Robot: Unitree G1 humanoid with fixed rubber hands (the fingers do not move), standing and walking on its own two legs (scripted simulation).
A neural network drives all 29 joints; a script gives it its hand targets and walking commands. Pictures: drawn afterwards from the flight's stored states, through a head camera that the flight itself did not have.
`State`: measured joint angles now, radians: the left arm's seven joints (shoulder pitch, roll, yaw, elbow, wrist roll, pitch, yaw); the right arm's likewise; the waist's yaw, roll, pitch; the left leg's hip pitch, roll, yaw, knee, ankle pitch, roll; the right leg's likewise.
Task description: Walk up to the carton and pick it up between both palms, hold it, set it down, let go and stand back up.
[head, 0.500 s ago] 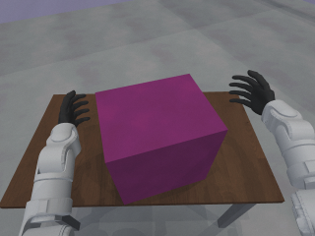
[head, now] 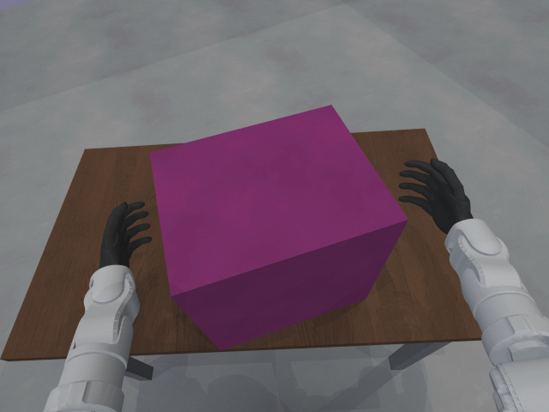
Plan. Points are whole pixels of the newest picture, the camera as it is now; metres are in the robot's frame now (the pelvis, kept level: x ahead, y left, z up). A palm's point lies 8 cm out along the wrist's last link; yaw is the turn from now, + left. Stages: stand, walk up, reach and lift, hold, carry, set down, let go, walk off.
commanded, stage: reach and lift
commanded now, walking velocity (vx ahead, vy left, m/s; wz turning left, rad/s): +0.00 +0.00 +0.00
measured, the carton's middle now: (272, 235) +0.41 +0.02 -0.04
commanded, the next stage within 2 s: none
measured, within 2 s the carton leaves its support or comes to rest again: neither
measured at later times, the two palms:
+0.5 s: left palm (132, 265) +0.35 +0.23 +0.00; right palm (420, 214) +0.41 -0.22 +0.02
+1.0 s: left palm (159, 274) +0.34 +0.20 -0.03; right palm (399, 210) +0.42 -0.19 +0.01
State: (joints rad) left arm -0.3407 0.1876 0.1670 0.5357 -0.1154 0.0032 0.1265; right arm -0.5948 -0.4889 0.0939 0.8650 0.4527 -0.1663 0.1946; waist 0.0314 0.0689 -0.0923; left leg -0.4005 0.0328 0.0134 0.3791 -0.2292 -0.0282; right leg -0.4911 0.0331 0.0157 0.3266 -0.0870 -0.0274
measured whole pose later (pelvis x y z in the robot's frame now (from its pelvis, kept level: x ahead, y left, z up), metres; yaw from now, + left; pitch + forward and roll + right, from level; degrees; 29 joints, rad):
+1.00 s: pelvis -0.02 -0.02 -0.02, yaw +1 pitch +26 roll +2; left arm -0.55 0.14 0.14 1.07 -0.15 -0.40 0.15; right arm -0.82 -0.31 0.26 1.14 0.43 -0.35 0.07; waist 0.04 0.02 -0.25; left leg -0.72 0.03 0.01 0.49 -0.23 -0.05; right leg -0.84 0.04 0.02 0.48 -0.10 -0.04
